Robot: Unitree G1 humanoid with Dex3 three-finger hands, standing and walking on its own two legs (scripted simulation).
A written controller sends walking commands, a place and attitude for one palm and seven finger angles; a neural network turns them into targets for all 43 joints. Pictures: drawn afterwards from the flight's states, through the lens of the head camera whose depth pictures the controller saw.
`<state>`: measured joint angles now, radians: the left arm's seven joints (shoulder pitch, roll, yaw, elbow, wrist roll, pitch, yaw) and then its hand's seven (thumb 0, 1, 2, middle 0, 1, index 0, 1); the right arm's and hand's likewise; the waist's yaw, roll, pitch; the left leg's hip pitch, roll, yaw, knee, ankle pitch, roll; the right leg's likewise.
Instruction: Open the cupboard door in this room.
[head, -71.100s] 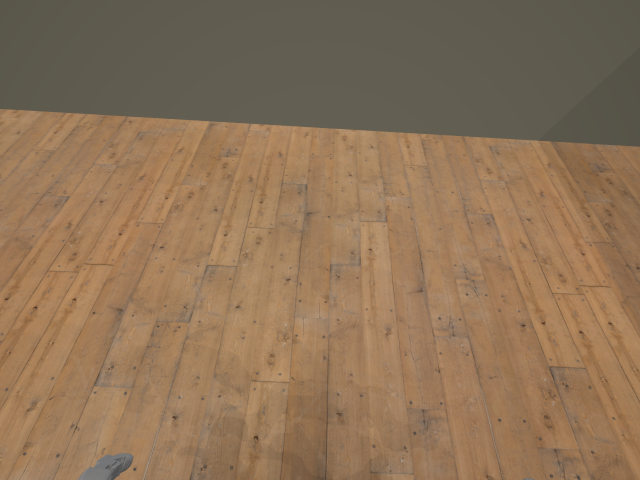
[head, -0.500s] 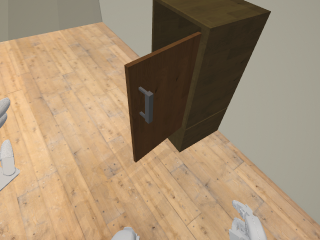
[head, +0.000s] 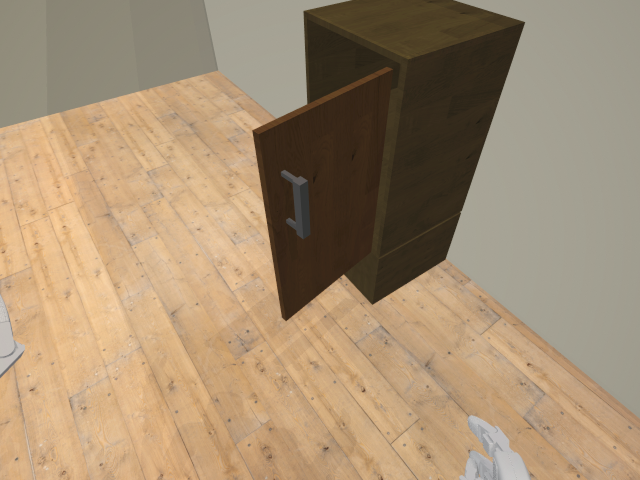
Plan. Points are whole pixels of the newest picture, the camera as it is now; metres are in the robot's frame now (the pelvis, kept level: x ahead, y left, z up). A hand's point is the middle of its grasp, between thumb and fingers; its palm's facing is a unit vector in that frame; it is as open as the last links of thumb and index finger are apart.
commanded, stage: stop stepping back and stand still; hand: left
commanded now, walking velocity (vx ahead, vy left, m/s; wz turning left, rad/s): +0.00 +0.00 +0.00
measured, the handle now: (295, 204) +0.63 +0.07 -0.04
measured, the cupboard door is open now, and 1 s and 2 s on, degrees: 100 100 100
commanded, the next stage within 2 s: let the arm hang, fingers relaxed in 0.78 s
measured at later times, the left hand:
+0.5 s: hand out of the picture +0.17 +0.29 +0.16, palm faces +0.38 -0.78 -0.49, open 7.4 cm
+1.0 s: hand (81, 442) +0.17 +0.28 +0.01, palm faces +0.15 -0.87 -0.48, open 7.4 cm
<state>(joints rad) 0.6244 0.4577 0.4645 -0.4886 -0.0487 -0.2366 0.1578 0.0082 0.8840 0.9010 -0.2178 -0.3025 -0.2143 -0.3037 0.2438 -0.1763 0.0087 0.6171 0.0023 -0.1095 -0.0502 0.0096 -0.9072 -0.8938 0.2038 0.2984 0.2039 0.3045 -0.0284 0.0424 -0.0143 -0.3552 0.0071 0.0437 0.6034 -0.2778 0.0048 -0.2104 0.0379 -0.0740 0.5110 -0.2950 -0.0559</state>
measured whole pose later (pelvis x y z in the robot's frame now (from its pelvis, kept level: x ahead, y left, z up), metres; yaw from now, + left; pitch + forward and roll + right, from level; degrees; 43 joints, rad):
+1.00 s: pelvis -0.04 +0.03 +0.00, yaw +1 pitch +0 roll -1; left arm 0.30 0.35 0.16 0.18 0.02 -0.03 0.03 0.00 0.90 0.90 -0.20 -0.30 -0.20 -0.30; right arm 0.14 -0.29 -0.01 0.81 -0.01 -0.09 0.00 0.01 -0.91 -0.89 0.21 0.30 0.21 0.30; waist 0.00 0.09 0.00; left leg -0.34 -0.02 0.01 0.54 -0.21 0.03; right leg -0.30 -0.01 -0.07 0.52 -0.23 -0.01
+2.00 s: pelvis -0.01 +0.01 +0.01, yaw +1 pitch -2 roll +0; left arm 0.26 0.14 0.01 1.14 0.01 0.00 0.03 0.00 0.92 0.90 -0.20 -0.30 -0.20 -0.30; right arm 0.27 -0.13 0.00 1.14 -0.02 0.00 -0.04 0.00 -0.92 -0.89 0.20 0.30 0.20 0.30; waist 0.00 0.01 0.04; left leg -0.20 -0.01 -0.01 0.42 -0.20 0.00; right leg -0.16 0.01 -0.08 0.43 -0.24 -0.04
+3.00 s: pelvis +0.01 +0.00 +0.01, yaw +1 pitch -2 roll +0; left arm 0.28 0.13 0.01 1.14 0.00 -0.01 0.03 0.00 0.91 0.90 -0.20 -0.30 -0.20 -0.30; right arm 0.27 -0.13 0.00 1.15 -0.02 0.00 -0.04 0.00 -0.91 -0.89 0.20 0.30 0.20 0.30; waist 0.00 0.01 0.06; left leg -0.16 0.01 -0.02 0.41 -0.22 -0.01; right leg -0.12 0.03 -0.08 0.40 -0.26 -0.05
